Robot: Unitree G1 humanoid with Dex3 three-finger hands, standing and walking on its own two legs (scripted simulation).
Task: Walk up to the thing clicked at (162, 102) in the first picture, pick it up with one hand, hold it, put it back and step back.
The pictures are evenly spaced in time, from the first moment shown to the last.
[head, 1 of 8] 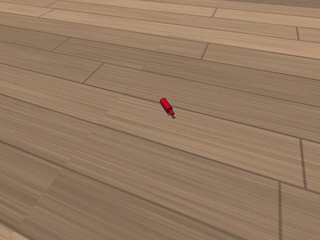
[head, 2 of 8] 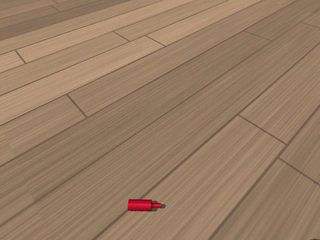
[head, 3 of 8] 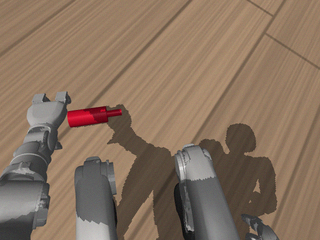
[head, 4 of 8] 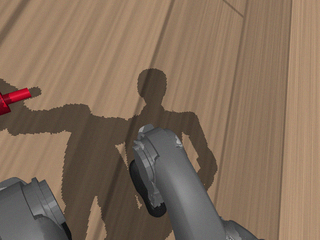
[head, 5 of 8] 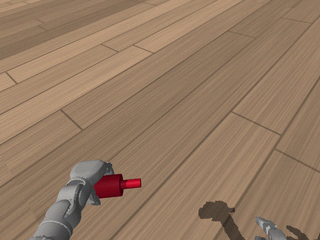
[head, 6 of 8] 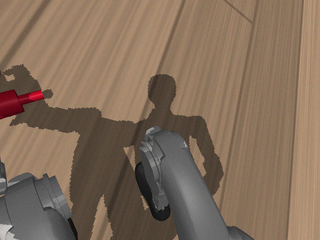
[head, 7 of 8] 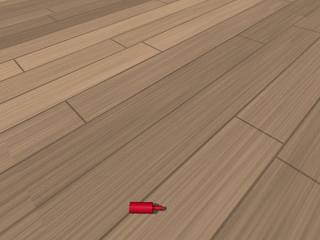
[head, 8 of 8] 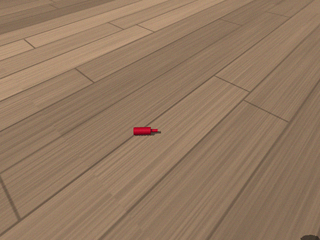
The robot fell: no
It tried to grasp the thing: yes
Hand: left
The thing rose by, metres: 0.68
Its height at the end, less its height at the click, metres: +0.00
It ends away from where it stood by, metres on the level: 0.00
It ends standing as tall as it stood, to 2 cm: yes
